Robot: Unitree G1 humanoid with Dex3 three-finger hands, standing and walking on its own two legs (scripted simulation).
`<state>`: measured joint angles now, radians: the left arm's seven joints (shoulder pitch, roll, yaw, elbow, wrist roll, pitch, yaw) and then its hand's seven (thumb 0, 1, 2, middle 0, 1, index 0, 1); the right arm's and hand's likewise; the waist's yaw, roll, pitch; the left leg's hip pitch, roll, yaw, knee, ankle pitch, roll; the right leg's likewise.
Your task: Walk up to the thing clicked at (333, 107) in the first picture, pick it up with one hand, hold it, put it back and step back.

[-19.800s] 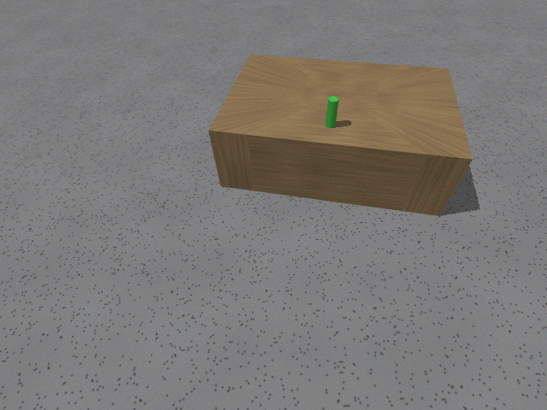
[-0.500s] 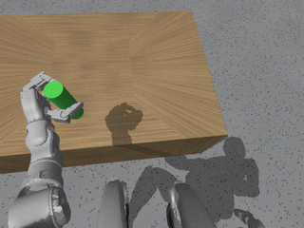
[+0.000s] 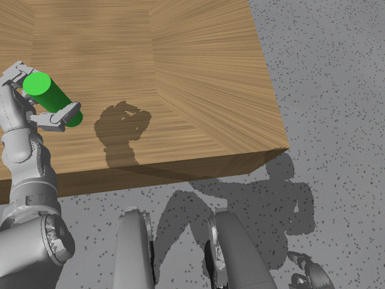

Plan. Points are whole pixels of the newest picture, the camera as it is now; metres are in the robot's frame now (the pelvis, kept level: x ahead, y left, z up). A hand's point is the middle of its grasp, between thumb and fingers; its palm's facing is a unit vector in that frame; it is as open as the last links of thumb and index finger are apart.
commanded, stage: crouch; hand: left
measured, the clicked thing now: (57, 103) +0.46 +0.26 +0.00
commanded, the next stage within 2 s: lower in 0.14 s
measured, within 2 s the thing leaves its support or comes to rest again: rests again in 1.66 s
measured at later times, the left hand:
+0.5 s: hand (57, 105) +0.49 +0.28 -0.05, palm faces +0.32 -0.95 -0.02, open 8.4 cm
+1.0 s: hand (63, 115) +0.49 +0.29 -0.10, palm faces +0.32 -0.95 -0.02, open 8.4 cm
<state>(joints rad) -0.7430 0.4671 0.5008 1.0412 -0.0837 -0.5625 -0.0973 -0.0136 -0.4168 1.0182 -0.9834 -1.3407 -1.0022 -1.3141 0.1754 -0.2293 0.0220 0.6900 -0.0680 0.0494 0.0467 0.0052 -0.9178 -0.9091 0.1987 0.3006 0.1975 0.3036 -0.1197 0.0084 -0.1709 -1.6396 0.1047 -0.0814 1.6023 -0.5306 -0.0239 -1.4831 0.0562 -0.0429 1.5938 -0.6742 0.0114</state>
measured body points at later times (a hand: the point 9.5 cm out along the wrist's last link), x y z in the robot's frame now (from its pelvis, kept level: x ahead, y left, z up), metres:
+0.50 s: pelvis -0.01 +0.00 -0.05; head +0.20 +0.05 +0.35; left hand +0.47 +0.33 -0.05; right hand +0.07 -0.27 -0.17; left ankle +0.08 +0.14 -0.53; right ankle +0.03 -0.13 -0.53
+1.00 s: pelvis -0.02 -0.01 -0.11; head +0.19 +0.04 +0.29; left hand +0.47 +0.34 -0.10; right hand +0.05 -0.27 -0.23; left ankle +0.08 +0.14 -0.53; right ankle +0.03 -0.13 -0.53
